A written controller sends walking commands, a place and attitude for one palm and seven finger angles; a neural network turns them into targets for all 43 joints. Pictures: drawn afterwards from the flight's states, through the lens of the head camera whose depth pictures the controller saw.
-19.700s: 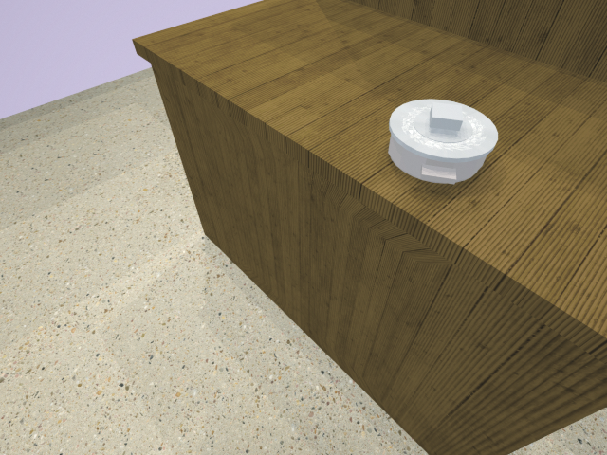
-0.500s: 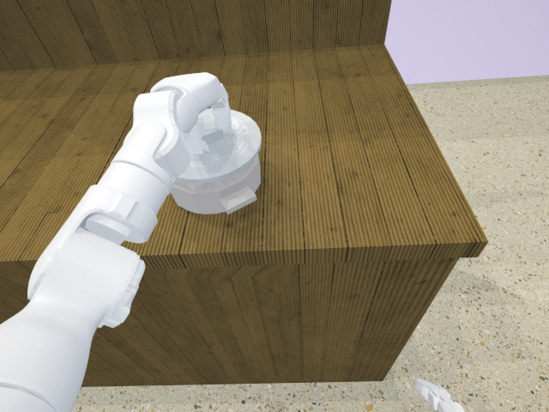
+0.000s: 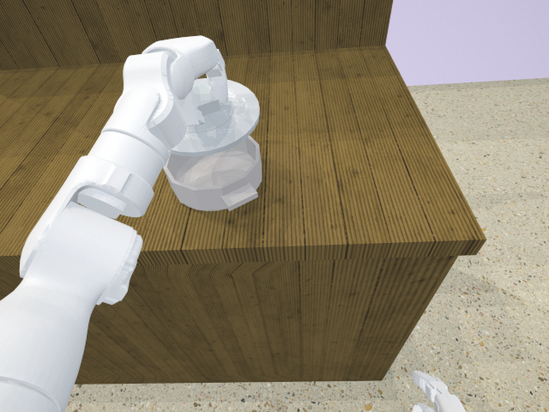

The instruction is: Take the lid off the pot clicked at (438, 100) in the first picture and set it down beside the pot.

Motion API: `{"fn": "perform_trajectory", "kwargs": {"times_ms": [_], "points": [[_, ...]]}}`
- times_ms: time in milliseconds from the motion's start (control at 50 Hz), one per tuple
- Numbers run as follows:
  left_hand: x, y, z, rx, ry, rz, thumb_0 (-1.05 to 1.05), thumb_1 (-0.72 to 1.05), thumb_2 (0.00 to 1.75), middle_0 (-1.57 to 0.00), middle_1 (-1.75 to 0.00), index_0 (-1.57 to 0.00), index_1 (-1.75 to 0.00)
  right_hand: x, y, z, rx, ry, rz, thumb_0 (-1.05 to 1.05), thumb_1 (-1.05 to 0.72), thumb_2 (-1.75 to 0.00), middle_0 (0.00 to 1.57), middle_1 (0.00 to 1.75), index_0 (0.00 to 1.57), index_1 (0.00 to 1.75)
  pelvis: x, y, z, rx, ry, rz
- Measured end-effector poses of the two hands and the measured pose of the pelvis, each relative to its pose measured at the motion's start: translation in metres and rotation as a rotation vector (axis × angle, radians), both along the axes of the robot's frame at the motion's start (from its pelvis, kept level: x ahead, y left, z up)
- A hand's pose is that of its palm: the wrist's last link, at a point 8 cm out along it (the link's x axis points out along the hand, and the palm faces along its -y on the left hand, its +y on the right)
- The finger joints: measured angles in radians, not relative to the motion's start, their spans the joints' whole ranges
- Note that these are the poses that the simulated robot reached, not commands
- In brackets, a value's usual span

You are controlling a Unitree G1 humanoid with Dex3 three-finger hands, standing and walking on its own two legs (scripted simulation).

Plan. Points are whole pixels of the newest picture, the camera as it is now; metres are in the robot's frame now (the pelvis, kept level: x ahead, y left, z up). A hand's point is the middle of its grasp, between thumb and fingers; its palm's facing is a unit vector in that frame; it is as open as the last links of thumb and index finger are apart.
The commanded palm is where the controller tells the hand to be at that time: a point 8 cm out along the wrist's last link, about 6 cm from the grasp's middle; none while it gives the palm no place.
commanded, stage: lift the lid straight up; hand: left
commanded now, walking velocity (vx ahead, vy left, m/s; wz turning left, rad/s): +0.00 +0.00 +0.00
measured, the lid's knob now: (199, 101) +0.50 +0.10 +0.23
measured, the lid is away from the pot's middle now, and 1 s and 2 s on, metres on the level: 0.00 0.02 0.12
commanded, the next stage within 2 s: move the lid sideways beside the pot in 0.98 s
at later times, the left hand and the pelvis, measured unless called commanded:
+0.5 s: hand (177, 73) +0.46 +0.11 +0.29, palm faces -0.14 -0.05 -0.99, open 7.7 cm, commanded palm +0.44 +0.12 +0.36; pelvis +0.00 +0.00 +0.00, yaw +0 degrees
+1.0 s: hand (169, 49) +0.47 +0.11 +0.31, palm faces -0.10 -0.06 -0.99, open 7.7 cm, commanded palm +0.44 +0.12 +0.38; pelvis +0.00 +0.01 +0.00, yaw +0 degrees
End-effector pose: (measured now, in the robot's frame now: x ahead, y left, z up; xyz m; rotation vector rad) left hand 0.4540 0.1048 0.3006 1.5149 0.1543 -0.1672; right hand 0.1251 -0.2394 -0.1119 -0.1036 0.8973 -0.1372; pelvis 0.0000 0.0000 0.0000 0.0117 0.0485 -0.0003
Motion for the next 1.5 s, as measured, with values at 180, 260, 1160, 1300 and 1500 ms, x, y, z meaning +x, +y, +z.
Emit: {"fn": "perform_trajectory", "kwargs": {"times_ms": [180, 260, 1160, 1300, 1500], "points": [[-0.001, 0.002, 0.017, 0.002, -0.031, 0.003, 0.06, 0.11, 0.97, -0.63, -0.83, -0.73, -0.88, -0.012, -0.002, -0.004, 0.007, 0.033, -0.012, 0.01, -0.91, -0.9, 0.19, 0.3, 0.2, 0.3, 0.003, 0.002, 0.0, -0.002, 0.001, -0.005], [-0.003, 0.001, 0.023, -0.006, -0.042, -0.004, 0.06, 0.11, 0.97, -0.63, -0.83, -0.73, -0.88, -0.01, -0.002, -0.004, 0.004, 0.03, -0.01, 0.01, -0.91, -0.9, 0.19, 0.3, 0.2, 0.3, 0.002, 0.003, 0.001, -0.002, -0.002, -0.004], [0.001, 0.01, 0.067, 0.001, -0.096, 0.047, 0.06, 0.11, 0.97, -0.63, -0.83, -0.74, -0.88, -0.002, 0.009, 0.0, -0.008, 0.01, 0.004, 0.01, -0.91, -0.9, 0.19, 0.3, 0.2, 0.3, 0.001, 0.01, 0.001, -0.004, 0.022, -0.003], [0.003, 0.02, 0.071, 0.007, -0.103, 0.07, 0.06, 0.11, 0.97, -0.63, -0.83, -0.74, -0.88, -0.003, 0.006, 0.0, -0.008, 0.018, -0.004, 0.01, -0.91, -0.9, 0.19, 0.3, 0.2, 0.3, 0.003, 0.009, 0.001, -0.004, 0.022, -0.008], [-0.001, 0.047, 0.068, 0.021, -0.093, 0.12, 0.05, 0.11, 0.96, -0.63, -0.83, -0.74, -0.88, -0.002, 0.0, 0.003, -0.02, 0.025, -0.01, 0.01, -0.91, -0.9, 0.19, 0.3, 0.2, 0.3, 0.003, 0.007, 0.001, -0.006, 0.017, -0.004]]}}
